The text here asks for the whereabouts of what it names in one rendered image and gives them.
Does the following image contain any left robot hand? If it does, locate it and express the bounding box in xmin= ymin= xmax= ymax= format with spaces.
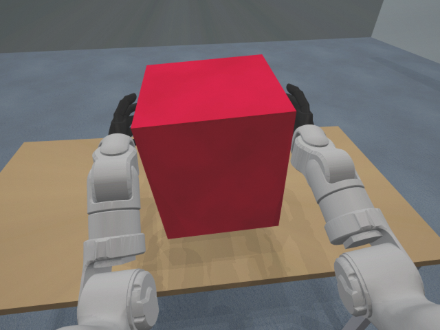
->
xmin=109 ymin=93 xmax=137 ymax=146

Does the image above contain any right robot hand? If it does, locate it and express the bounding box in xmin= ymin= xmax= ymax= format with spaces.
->
xmin=286 ymin=84 xmax=314 ymax=134

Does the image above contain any right robot forearm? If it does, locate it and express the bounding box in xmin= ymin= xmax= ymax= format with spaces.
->
xmin=291 ymin=124 xmax=425 ymax=295

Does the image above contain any robot left upper arm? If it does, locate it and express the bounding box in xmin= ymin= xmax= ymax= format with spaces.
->
xmin=57 ymin=268 xmax=159 ymax=330

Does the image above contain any table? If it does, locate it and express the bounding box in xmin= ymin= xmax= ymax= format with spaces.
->
xmin=0 ymin=126 xmax=440 ymax=330

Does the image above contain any robot right upper arm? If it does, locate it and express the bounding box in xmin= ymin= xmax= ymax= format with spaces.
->
xmin=334 ymin=243 xmax=440 ymax=330

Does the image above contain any carton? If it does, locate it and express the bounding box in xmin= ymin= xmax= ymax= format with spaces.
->
xmin=131 ymin=54 xmax=296 ymax=239

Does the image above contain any left robot forearm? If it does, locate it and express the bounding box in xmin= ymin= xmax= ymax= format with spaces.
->
xmin=77 ymin=133 xmax=146 ymax=321

